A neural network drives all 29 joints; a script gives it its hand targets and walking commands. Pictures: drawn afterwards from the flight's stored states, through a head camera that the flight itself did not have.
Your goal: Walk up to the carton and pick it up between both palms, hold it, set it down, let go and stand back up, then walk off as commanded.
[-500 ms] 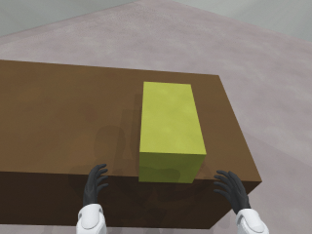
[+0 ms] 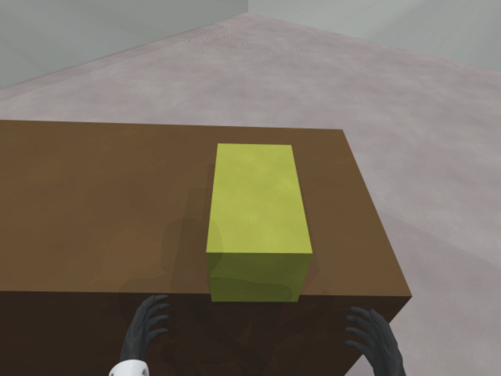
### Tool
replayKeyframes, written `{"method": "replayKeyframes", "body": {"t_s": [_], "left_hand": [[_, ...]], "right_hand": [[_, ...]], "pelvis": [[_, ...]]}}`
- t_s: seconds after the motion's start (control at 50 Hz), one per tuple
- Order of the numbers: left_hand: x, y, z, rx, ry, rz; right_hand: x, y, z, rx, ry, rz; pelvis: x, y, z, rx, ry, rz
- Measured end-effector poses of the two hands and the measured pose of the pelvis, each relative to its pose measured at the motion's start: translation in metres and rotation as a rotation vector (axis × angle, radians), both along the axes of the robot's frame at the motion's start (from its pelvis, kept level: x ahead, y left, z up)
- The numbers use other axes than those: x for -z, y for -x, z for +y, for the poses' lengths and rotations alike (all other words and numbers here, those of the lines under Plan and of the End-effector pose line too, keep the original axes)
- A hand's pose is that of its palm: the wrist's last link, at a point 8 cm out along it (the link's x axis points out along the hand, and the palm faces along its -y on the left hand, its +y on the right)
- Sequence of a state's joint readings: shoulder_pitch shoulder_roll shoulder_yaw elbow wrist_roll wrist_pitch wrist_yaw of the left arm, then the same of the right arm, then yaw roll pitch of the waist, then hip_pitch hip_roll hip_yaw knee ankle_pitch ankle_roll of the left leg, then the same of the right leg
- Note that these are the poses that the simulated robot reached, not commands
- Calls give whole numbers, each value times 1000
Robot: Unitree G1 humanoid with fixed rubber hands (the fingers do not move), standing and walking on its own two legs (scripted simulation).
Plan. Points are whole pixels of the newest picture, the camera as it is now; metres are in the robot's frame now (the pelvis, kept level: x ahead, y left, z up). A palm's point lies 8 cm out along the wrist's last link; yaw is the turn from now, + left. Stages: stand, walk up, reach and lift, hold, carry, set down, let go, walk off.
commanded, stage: set down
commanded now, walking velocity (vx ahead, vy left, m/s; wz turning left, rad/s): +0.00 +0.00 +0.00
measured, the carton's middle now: (254, 216) +0.47 -0.01 -0.04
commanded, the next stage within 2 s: let go in 1.46 s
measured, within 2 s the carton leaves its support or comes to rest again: neither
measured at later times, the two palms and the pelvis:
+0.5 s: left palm (136, 362) +0.18 +0.19 -0.05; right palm (390, 372) +0.15 -0.21 -0.04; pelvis +0.00 +0.00 +0.00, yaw +0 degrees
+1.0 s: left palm out of the picture +0.16 +0.20 -0.08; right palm (386, 372) +0.15 -0.20 -0.05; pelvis +0.00 +0.00 +0.00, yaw +0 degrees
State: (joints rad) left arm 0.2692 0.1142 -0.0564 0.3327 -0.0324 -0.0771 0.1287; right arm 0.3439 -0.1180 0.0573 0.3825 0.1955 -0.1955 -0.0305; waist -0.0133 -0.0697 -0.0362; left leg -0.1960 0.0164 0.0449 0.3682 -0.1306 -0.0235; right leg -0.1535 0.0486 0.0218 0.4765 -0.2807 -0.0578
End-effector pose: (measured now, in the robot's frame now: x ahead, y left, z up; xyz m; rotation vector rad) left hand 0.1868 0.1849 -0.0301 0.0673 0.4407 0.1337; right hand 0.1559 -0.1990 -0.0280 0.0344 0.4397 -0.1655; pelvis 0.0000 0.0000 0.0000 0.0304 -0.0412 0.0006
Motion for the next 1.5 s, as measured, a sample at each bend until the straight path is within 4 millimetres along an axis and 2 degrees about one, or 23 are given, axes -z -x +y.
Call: {"method": "replayKeyframes", "body": {"t_s": [0.36, 0.74, 1.12, 1.5], "left_hand": [[15, 4, 3, -2, 5, 86], [39, 18, 8, 13, -10, 246], [54, 31, 13, 32, -31, 369], [63, 34, 14, 52, -39, 439]], "right_hand": [[5, 6, -5, -32, 26, 81], [14, 8, -7, -29, 22, 149], [22, -2, -3, -52, 23, 169], [40, -4, -7, -58, 45, 242]], "pelvis": [[0, 0, 0, 0, 0, 0], [0, -3, -1, 0, -1, 4], [0, -3, -1, 0, -1, 4], [0, -8, -2, 0, -3, 11]]}}
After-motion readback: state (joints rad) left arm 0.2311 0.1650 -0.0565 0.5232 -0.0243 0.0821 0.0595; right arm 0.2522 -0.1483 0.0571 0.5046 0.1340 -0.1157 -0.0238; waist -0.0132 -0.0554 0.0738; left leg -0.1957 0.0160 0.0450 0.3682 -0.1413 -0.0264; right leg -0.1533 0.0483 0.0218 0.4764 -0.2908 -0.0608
